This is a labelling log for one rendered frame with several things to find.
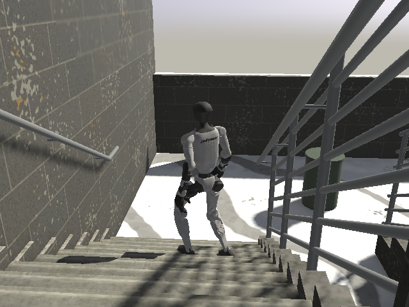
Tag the robot left forearm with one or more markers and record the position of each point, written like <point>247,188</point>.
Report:
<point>185,180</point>

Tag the right robot hand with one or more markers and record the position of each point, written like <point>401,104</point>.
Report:
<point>217,171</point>

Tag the robot left upper arm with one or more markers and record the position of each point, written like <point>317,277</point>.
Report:
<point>187,141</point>

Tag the robot right forearm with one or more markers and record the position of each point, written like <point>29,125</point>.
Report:
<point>223,163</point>

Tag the robot right foot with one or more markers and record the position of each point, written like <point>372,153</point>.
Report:
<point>227,253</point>

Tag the left robot hand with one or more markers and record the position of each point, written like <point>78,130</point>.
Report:
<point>179,201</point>

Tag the robot right upper arm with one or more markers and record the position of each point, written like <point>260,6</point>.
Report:
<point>223,140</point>

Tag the robot left foot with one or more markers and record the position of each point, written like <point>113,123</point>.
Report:
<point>182,250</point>

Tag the robot foot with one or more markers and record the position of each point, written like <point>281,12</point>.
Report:
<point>227,253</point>
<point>182,250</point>

